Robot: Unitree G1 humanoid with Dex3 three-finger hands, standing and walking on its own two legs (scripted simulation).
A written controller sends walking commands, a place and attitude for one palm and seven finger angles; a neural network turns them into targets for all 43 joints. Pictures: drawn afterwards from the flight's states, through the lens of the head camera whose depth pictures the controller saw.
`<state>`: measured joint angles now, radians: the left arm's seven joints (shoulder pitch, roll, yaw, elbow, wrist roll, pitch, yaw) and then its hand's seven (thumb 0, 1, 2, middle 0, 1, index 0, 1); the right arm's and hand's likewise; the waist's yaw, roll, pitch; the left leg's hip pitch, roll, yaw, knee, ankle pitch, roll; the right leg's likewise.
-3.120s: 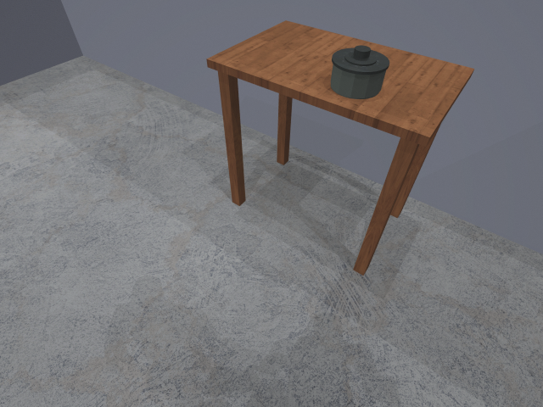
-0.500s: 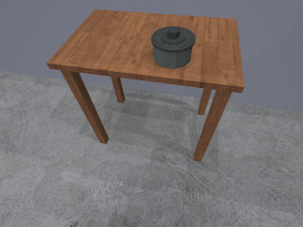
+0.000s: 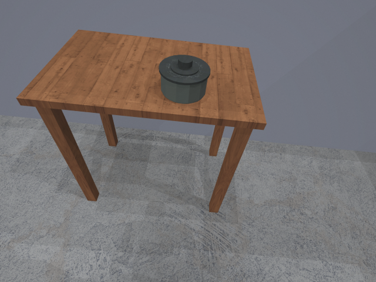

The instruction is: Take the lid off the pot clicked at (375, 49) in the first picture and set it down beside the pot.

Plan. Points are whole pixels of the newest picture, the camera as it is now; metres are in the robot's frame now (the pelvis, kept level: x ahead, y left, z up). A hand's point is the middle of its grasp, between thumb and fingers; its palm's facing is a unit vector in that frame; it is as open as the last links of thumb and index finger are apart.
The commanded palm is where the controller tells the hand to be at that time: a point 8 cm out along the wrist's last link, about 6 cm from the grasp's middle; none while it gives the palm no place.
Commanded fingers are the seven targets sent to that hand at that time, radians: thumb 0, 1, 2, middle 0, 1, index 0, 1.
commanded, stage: take the last steps up to it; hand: left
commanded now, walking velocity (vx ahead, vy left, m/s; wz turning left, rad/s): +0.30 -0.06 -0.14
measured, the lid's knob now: (185, 61) +0.73 +0.05 +0.09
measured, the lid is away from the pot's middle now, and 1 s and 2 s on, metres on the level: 0.00 0.00 0.00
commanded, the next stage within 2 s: come to a stop and stand still in 0.66 s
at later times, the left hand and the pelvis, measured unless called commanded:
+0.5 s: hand (143, 280) +0.16 +0.10 -0.15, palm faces +0.02 -0.97 -0.24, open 7.2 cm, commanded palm none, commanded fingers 0.00 0.90 0.90 -0.20 -0.30 -0.20 -0.30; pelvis +0.11 -0.08 +0.00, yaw -2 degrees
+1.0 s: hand (152, 251) +0.23 +0.09 -0.19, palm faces +0.04 -0.98 -0.17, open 7.3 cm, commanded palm none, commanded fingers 0.00 0.90 0.90 -0.20 -0.30 -0.20 -0.30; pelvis +0.26 -0.07 +0.00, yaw -3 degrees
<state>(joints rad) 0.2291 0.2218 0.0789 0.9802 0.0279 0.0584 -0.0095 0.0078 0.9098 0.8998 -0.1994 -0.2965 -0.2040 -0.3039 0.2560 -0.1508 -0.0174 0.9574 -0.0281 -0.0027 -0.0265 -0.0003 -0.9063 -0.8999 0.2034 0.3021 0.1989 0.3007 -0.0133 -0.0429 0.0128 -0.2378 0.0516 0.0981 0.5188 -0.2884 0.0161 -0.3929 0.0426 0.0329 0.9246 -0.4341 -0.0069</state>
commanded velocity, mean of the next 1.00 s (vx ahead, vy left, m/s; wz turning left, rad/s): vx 0.08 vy -0.03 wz -0.01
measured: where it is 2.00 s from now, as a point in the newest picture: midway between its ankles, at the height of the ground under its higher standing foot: outside the picture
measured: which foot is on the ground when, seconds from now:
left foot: down 0.00-0.34, up 0.36-0.82, down 0.84-1.00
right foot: up 0.00-0.32, down 0.34-0.84, up 0.86-1.00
